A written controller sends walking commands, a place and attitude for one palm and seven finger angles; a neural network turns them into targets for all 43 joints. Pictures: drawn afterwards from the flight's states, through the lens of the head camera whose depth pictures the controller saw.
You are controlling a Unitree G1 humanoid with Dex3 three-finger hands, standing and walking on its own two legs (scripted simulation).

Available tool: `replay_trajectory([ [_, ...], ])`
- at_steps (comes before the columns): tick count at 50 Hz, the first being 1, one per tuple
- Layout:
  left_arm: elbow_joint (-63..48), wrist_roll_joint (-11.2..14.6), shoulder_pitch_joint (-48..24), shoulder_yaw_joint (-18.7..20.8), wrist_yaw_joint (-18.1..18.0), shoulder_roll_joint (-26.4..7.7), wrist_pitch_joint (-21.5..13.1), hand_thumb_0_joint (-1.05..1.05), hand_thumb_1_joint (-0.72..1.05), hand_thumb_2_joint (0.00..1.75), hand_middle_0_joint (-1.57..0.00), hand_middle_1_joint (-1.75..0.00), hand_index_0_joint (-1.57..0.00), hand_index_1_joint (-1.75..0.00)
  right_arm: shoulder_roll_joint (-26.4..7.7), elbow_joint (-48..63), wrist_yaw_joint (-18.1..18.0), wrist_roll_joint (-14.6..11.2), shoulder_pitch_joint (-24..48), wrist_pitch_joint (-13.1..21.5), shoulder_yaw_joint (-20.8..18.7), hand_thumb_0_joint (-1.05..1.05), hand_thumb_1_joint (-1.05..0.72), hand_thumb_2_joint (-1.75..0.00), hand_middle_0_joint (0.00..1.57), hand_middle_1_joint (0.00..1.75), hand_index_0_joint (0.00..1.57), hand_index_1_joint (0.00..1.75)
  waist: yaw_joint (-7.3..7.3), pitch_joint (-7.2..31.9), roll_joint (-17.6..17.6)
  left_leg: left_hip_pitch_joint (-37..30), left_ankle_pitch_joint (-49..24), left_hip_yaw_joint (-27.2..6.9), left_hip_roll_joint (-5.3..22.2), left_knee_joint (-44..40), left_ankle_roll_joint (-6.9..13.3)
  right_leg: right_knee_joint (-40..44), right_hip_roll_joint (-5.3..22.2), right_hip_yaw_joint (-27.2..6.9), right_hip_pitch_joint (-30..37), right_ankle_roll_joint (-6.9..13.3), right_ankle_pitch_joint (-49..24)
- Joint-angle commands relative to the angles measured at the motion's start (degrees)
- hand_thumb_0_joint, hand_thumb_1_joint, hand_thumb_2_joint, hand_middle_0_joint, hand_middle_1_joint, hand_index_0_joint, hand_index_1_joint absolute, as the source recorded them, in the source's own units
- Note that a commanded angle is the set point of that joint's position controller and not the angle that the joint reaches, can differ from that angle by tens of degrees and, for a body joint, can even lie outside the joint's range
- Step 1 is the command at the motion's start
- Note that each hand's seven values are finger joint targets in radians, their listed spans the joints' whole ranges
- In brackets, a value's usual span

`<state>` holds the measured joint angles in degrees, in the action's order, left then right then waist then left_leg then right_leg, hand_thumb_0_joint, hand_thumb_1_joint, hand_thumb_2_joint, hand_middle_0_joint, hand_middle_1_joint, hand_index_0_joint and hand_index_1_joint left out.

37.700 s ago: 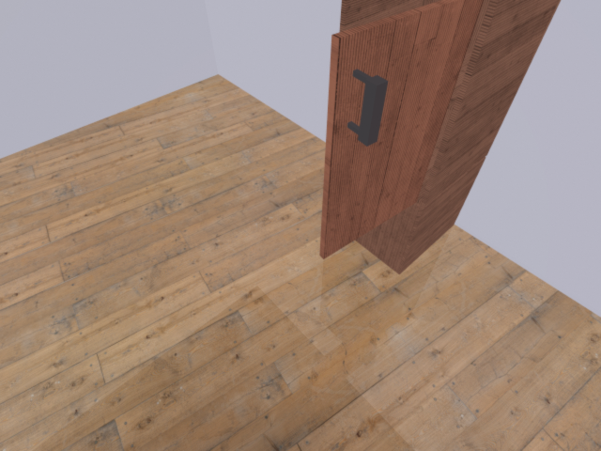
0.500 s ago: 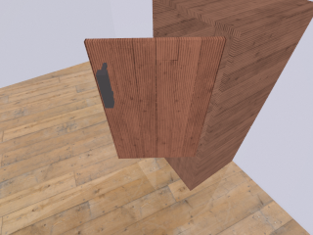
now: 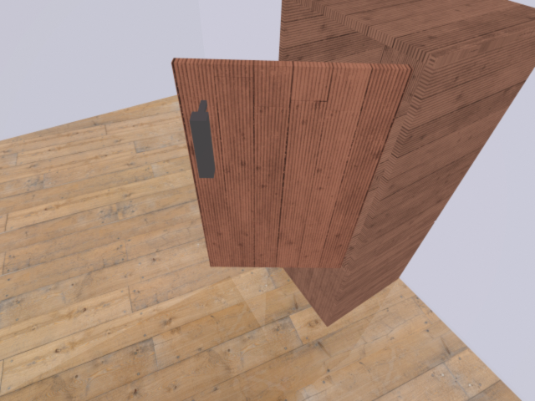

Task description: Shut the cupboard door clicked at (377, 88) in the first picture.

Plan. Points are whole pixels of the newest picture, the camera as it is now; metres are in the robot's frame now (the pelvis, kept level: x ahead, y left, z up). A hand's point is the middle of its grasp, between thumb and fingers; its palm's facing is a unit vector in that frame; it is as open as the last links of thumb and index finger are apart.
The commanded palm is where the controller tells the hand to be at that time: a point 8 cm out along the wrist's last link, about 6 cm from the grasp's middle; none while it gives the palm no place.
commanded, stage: look again from close up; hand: left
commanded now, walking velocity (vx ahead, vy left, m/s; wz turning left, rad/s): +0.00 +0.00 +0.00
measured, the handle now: (205, 139) +0.50 +0.14 +0.13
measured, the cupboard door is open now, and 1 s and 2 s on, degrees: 58 58 58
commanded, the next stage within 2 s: shuffle to correct the standing spot in 0.24 s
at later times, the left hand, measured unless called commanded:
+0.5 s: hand out of the picture -0.04 +0.21 -0.17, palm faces +0.01 -0.98 -0.22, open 7.4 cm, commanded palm none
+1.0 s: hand out of the picture +0.01 +0.13 -0.18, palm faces +0.05 -0.99 -0.15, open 7.4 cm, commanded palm none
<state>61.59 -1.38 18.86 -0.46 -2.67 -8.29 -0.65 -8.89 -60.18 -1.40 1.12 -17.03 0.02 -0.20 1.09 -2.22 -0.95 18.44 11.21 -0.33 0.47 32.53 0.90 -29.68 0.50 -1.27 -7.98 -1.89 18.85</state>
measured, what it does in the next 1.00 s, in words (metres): shifts its weight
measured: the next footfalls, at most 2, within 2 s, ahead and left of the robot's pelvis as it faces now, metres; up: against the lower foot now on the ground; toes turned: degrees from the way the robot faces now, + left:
left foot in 1.14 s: +0.14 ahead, +0.03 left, +0.00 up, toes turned -2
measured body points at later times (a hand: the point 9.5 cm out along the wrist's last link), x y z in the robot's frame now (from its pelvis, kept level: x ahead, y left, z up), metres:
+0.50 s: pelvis -0.01 +0.01 +0.00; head -0.02 +0.03 +0.45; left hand -0.04 +0.26 -0.16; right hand +0.05 -0.24 -0.13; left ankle +0.07 +0.10 -0.73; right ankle -0.03 -0.15 -0.73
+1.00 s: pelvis +0.04 -0.04 +0.00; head +0.05 -0.02 +0.45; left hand +0.01 +0.18 -0.17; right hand +0.04 -0.27 -0.15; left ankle +0.06 +0.09 -0.71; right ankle -0.02 -0.15 -0.73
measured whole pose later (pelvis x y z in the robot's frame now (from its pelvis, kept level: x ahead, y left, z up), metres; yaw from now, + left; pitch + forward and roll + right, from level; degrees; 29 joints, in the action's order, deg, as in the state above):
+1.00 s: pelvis +0.04 -0.04 +0.00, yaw +0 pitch +1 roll -1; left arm 58.3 -2.3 23.7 1.8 -0.7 -9.3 -1.1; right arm -7.6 -61.4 -1.8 1.3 -18.6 -0.7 -1.7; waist -0.4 1.1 1.7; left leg 24.8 24.2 0.2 3.6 46.1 0.3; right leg -30.1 -2.1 2.7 -9.6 1.8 21.7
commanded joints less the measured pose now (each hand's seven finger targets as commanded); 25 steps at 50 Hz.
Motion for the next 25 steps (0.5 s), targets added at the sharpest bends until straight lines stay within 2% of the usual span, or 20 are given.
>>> replay_trajectory([
  [1,-3.6,-0.1,4.4,1.4,-0.5,-6.6,-0.1,0.00,0.90,0.90,-0.20,-0.30,-0.20,-0.30,-7.4,4.4,0.2,-0.3,-0.7,1.0,-1.9,0.00,-0.90,-0.90,0.20,0.30,0.20,0.30,-0.72,-6.0,-0.7,2.0,10.5,-7.7,4.2,-10.6,1.1,5.3,2.3,-2.3,-9.3,4.3,4.3],
  [3,-4.3,-0.1,4.4,1.7,-0.3,-7.1,0.1,0.00,0.90,0.90,-0.20,-0.30,-0.20,-0.30,-8.9,5.1,0.3,-0.2,-0.1,0.8,-2.3,0.00,-0.90,-0.90,0.20,0.30,0.20,0.30,-0.78,-5.8,0.9,2.5,15.2,-9.0,4.4,-12.6,1.3,4.7,2.0,-2.1,-10.1,4.1,6.5],
  [7,-4.9,-0.2,6.3,2.0,0.1,-8.6,0.0,0.00,0.90,0.90,-0.20,-0.30,-0.20,-0.30,-10.8,6.2,0.5,-0.1,2.1,0.8,-2.8,0.00,-0.90,-0.90,0.20,0.30,0.20,0.30,-1.67,-2.3,-1.8,2.1,18.8,-10.3,4.9,-15.3,1.9,3.6,1.7,-1.2,-8.3,4.0,5.4],
  [9,-5.0,-0.3,6.5,2.1,0.3,-9.2,-0.2,0.00,0.90,0.90,-0.20,-0.30,-0.20,-0.30,-11.5,6.5,0.6,-0.2,3.0,0.8,-3.0,0.00,-0.90,-0.90,0.20,0.30,0.20,0.30,-1.92,-1.6,-0.8,1.7,18.7,-10.3,4.9,-15.3,1.9,4.3,2.0,-1.7,-8.3,4.1,5.5],
  [17,-5.1,-0.2,5.0,2.0,0.8,-12.1,-0.8,0.00,0.90,0.90,-0.20,-0.30,-0.20,-0.30,-13.0,5.8,0.8,-0.5,4.5,1.3,-2.9,0.00,-0.90,-0.90,0.20,0.30,0.20,0.30,-1.30,-0.5,0.3,-1.8,12.8,-8.7,4.4,-13.9,1.5,7.6,3.6,-3.8,-9.7,4.3,3.9],
  [19,-3.5,0.1,7.1,1.0,0.8,-8.2,-0.4,0.00,0.90,0.90,-0.20,-0.30,-0.20,-0.30,-9.3,4.3,0.9,-0.2,2.9,1.0,-1.9,0.00,-0.90,-0.90,0.20,0.30,0.20,0.30,-0.99,0.6,0.8,-3.0,14.2,-8.6,4.9,-14.2,0.8,7.6,3.2,-2.7,-9.7,3.4,5.0],
  [20,-3.1,0.0,8.2,0.9,0.8,-7.8,-0.2,0.00,0.90,0.90,-0.20,-0.30,-0.20,-0.30,-9.0,3.9,0.9,-0.2,2.3,0.8,-1.8,0.00,-0.90,-0.90,0.20,0.30,0.20,0.30,-1.19,1.2,0.3,-3.3,15.4,-8.9,5.2,-14.4,1.1,7.0,2.7,-2.0,-8.9,3.4,5.1],
  [23,-2.6,-0.2,9.6,1.2,1.1,-8.1,0.5,0.00,0.90,0.90,-0.20,-0.30,-0.20,-0.30,-10.8,3.7,0.7,0.0,2.9,0.2,-2.3,0.00,-0.90,-0.90,0.20,0.30,0.20,0.30,-1.58,-2.1,-2.4,0.8,23.9,-10.7,6.9,-17.5,1.7,4.5,1.3,0.3,-9.2,3.3,8.1],
  [25,-2.3,-0.5,11.1,1.4,1.4,-8.1,0.6,0.00,0.90,0.90,-0.20,-0.30,-0.20,-0.30,-11.4,3.8,0.6,0.1,3.0,0.1,-2.6,0.00,-0.90,-0.90,0.20,0.30,0.20,0.30,-2.12,-2.4,-3.0,2.3,24.5,-11.4,7.7,-17.7,2.5,3.7,0.7,1.0,-8.1,3.7,6.6],
])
